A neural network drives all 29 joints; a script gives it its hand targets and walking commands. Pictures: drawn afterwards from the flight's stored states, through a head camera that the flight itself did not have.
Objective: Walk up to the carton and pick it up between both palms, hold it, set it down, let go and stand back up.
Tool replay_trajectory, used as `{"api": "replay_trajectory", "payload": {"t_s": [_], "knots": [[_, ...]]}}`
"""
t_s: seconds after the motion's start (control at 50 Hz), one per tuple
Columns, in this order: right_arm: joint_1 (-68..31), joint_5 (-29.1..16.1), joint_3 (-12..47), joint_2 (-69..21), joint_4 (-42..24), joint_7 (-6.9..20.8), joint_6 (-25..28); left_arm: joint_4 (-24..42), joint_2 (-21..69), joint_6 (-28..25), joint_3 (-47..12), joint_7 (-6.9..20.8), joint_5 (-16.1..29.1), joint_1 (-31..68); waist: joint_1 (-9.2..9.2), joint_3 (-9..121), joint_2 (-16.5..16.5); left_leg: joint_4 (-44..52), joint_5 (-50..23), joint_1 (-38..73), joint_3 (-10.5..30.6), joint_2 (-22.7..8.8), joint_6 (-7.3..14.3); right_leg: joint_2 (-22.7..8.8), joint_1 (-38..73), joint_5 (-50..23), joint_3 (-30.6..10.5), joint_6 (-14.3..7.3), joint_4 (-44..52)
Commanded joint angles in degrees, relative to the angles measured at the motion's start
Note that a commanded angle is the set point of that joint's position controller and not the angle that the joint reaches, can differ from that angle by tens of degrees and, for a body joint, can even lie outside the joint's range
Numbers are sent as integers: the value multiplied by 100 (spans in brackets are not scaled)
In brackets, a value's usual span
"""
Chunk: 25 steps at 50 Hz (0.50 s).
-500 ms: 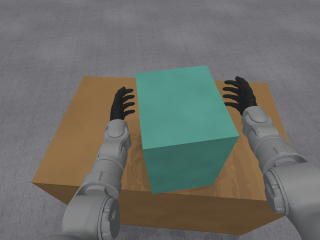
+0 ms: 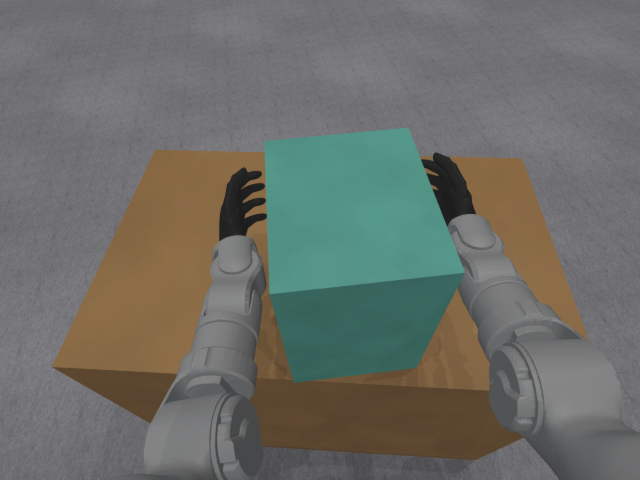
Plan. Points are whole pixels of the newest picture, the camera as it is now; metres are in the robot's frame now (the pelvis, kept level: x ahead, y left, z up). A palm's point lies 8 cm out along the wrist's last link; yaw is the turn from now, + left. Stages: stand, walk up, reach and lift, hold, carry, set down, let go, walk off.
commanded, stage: reach and lift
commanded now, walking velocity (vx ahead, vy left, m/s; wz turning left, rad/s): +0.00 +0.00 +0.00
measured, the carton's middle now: (347, 264) +0.39 +0.05 +0.01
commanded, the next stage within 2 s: none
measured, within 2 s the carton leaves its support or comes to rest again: leaves its support in 1.86 s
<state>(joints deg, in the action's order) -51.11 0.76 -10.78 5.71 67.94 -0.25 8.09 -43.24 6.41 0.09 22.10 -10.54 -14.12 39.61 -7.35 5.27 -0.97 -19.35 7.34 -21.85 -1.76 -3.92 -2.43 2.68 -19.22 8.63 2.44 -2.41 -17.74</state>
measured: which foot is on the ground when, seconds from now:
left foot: down 0.00-1.00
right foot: down 0.00-1.00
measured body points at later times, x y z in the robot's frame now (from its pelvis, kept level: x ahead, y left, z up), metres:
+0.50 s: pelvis +0.01 +0.01 +0.00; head +0.03 +0.03 +0.45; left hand +0.39 +0.19 +0.08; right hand +0.43 -0.09 +0.08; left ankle +0.01 +0.14 -0.75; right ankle -0.01 -0.09 -0.75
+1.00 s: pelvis +0.01 +0.00 +0.00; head +0.03 +0.02 +0.45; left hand +0.38 +0.19 +0.08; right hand +0.43 -0.09 +0.08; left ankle +0.01 +0.14 -0.75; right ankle -0.01 -0.09 -0.75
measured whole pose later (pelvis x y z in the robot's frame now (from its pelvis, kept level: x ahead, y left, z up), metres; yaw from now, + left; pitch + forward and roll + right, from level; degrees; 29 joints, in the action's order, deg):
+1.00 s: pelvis +0.01 +0.00 +0.00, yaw +0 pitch +5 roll +0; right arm -44.1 17.4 -25.4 -2.1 58.8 3.6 8.9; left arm -32.4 11.7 3.6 28.7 -5.4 -25.7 33.8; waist -5.2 2.6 -2.5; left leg -16.1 7.1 -14.1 -2.8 -3.3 -2.0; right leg 2.1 -12.4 9.0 1.6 -2.2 -16.0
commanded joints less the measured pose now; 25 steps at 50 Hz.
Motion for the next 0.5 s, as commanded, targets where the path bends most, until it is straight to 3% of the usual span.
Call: {"api": "replay_trajectory", "payload": {"t_s": [0.0,0.04,0.12,0.2,0.32,0.48], "knots": [[-2025,1252,-506,-1775,-996,314,271,635,1772,-66,-377,610,-808,1975,73,2411,-128,-48,-2002,1254,-530,365,29,-86,1566,-1949,-12,311,32],[-1896,1796,-506,-2861,-1080,602,278,495,2583,37,-526,904,-1132,1781,91,2267,-54,88,-1807,1233,-613,337,74,-123,1807,-1979,37,236,66],[-1825,1922,-524,-3008,-1128,814,368,679,2660,154,-521,980,-1212,1643,32,1910,-69,111,-1913,1322,-641,324,115,-92,1863,-1747,116,221,67],[-1672,1906,-505,-3014,-1059,842,317,789,2658,278,-585,959,-1186,1600,79,1556,-117,184,-1730,1433,-649,308,194,-110,1725,-1463,99,266,132],[-1585,1836,-561,-2981,-1080,877,326,1009,2766,385,-833,853,-1200,1480,117,1733,131,-4,-2175,1953,-587,289,119,-44,1240,-1244,201,182,224],[-1592,1726,-360,-3070,-1149,855,437,1086,2866,402,-972,869,-1168,1358,130,1773,150,-86,-2447,1933,-576,290,108,-27,1314,-1590,229,186,146]]}}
